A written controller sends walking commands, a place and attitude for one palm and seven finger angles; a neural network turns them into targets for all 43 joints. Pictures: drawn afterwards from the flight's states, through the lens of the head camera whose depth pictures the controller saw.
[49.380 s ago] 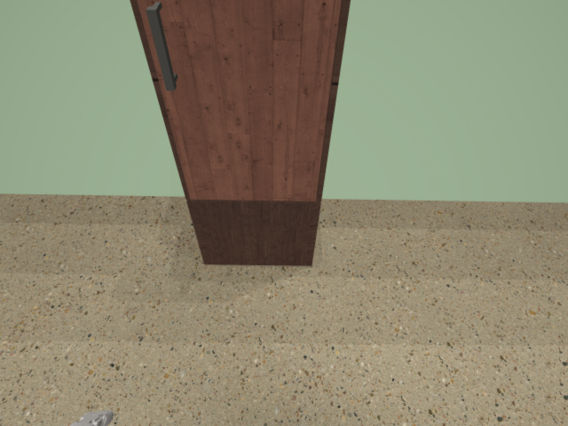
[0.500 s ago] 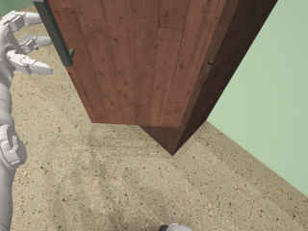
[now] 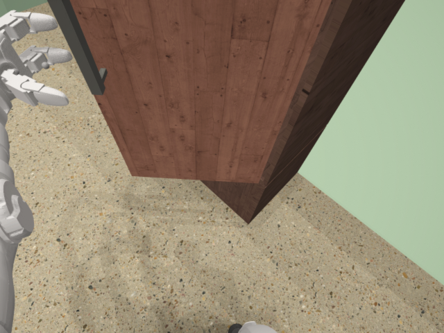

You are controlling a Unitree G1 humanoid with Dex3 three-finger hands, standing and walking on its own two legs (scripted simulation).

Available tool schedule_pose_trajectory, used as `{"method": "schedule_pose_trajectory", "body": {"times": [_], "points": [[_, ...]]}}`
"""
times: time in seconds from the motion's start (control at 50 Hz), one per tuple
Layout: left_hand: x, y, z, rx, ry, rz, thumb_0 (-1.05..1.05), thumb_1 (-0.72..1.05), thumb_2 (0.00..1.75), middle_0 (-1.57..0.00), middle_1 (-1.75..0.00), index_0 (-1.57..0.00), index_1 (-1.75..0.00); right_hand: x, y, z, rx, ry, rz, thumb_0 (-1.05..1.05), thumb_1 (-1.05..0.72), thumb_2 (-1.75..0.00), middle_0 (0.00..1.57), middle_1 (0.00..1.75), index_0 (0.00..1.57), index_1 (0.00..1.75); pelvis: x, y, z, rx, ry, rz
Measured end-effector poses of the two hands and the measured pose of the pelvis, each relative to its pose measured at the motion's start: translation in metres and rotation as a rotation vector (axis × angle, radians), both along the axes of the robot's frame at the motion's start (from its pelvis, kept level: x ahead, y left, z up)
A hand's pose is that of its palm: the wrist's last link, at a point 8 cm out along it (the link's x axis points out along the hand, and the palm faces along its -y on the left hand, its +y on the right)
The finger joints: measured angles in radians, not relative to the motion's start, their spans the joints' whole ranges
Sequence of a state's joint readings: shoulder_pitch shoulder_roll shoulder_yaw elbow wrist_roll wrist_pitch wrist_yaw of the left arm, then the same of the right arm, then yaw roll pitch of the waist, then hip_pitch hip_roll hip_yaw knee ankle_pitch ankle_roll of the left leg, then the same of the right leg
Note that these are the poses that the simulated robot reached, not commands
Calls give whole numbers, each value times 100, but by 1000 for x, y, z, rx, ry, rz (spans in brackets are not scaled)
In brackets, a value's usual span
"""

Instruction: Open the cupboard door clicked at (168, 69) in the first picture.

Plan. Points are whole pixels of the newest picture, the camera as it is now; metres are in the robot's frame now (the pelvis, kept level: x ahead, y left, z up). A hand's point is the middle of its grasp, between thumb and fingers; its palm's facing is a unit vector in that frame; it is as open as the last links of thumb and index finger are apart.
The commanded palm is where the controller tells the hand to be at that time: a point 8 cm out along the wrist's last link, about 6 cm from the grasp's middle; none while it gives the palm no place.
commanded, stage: move the hooked fingers beside the handle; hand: left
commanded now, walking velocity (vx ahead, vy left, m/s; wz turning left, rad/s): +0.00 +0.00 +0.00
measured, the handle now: (84, 43) +0.56 +0.18 +0.17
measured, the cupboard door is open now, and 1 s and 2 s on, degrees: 42 42 42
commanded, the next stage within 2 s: slide the fingers in behind the handle in 0.56 s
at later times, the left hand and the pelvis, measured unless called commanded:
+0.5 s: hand (38, 64) +0.51 +0.23 +0.18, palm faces -0.10 -0.99 +0.00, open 14.0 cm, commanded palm +0.49 +0.28 +0.17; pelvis +0.00 +0.00 +0.00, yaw +0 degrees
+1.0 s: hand (55, 67) +0.50 +0.21 +0.17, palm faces -0.11 -0.99 +0.00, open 14.0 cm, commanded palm +0.49 +0.26 +0.17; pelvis -0.01 +0.00 +0.00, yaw +0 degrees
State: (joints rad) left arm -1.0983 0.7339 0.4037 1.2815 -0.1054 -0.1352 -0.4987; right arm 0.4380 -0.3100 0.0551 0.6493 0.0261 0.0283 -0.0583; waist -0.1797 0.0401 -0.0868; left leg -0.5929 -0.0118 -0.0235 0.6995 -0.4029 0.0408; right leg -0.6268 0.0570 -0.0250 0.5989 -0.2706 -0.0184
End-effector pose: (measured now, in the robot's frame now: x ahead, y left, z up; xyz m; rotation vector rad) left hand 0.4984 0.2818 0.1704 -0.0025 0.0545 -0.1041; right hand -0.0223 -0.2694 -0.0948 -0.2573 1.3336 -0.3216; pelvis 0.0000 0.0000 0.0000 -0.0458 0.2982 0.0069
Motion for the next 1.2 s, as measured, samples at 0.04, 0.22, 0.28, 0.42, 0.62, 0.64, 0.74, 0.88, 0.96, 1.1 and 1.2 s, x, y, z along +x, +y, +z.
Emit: {"method": "schedule_pose_trajectory", "body": {"times": [0.04, 0.22, 0.28, 0.42, 0.62, 0.64, 0.74, 0.88, 0.96, 1.1, 1.2], "points": [[1, -1, -1, 15, 5, 5, -1, -50, 30, -30, -120, -30, -120, 0, 0, 0, -1, -3, -2, 0, -90, -90, 20, 30, 20, 30, -1, 0, 0, 0, 2, 1], [5, -3, 5, -2, -20, 3, -1, -50, 30, -30, -120, -30, -120, -3, -2, 0, 0, 0, -15, 0, -90, -90, 20, 30, 20, 30, 0, -3, 0, 1, 8, -8], [4, -1, 4, 6, -8, 5, -1, -50, 30, -30, -120, -30, -120, -4, -3, 0, 0, 2, -17, 0, -90, -90, 20, 30, 20, 30, 0, -3, 0, 2, 7, -10], [-2, 4, 4, 7, -24, 8, -1, -50, 30, -30, -120, -30, -120, -4, -6, 1, -1, 7, -15, 0, -90, -90, 20, 30, 20, 30, 0, -4, 0, 2, 3, -11], [-10, 4, 5, 18, -12, -1, -1, -50, 30, -30, -120, -30, -120, 9, -7, 0, -6, -26, 16, 0, -90, -90, 20, 30, 20, 30, -2, -3, 0, 1, -8, 5], [-10, 2, 6, 16, -17, -2, -1, -50, 30, -30, -120, -30, -120, 11, -7, 0, -7, -31, 19, 0, -90, -90, 20, 30, 20, 30, -2, -3, 0, 1, -9, 6], [-9, -4, 8, -3, -29, -10, -1, -50, 30, -30, -120, -30, -120, 15, -5, -1, -3, -56, 23, 0, -90, -90, 20, 30, 20, 30, -3, -3, 0, 2, -13, 3], [-9, -12, 7, 1, -25, -8, -1, -50, 30, -30, -120, -30, -120, 13, -2, -2, 8, -70, 18, 0, -90, -90, 20, 30, 20, 30, -5, -2, 0, 4, -17, -2], [-9, -16, 5, 5, -23, -12, -1, -50, 30, -30, -120, -30, -120, 8, 0, -2, 14, -62, 12, 0, -90, -90, 20, 30, 20, 30, -6, -2, 0, 4, -20, -3], [-8, -26, 5, 2, -26, -17, -1, -50, 30, -30, -120, -30, -120, -1, 1, -3, 19, -44, 6, 0, -90, -90, 20, 30, 20, 30, -7, -2, 0, 5, -23, -1], [-6, -32, 3, -1, -19, -14, -1, -50, 30, -30, -120, -30, -120, -5, 0, -3, 17, -44, -1, 0, -90, -90, 20, 30, 20, 30, -8, -3, 0, 6, -23, -4]]}}
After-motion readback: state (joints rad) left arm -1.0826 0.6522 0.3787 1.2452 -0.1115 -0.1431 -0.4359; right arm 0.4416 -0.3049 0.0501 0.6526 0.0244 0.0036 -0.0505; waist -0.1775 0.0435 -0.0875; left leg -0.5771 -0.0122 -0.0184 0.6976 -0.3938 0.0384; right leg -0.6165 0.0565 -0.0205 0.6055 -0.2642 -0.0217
